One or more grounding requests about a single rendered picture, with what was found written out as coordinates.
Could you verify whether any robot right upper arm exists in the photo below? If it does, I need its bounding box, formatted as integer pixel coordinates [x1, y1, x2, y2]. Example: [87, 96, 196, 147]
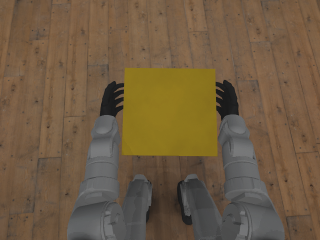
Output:
[221, 201, 285, 240]

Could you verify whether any robot left hand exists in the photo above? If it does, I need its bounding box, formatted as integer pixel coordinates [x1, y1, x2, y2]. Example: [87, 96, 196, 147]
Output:
[100, 81, 124, 117]

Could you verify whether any robot right hand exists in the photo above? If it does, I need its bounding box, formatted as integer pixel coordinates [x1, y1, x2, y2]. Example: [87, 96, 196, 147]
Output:
[215, 80, 239, 121]

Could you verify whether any right robot forearm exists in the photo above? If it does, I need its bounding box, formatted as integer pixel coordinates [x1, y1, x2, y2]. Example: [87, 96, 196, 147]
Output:
[218, 114, 285, 232]

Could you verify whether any robot left upper arm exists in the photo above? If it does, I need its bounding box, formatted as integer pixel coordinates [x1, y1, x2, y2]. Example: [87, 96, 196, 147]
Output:
[67, 200, 127, 240]

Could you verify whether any left robot shin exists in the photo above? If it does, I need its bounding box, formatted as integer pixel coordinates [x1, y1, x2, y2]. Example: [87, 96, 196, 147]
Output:
[128, 174, 149, 212]

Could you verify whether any left robot forearm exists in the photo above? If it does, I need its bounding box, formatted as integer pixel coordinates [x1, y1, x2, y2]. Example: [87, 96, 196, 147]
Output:
[67, 115, 121, 240]

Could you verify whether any carton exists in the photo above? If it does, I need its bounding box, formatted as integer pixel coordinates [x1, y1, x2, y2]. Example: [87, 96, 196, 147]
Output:
[121, 68, 218, 157]

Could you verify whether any left robot foot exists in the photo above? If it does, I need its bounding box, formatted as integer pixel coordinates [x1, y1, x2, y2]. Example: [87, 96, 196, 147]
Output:
[146, 180, 152, 223]

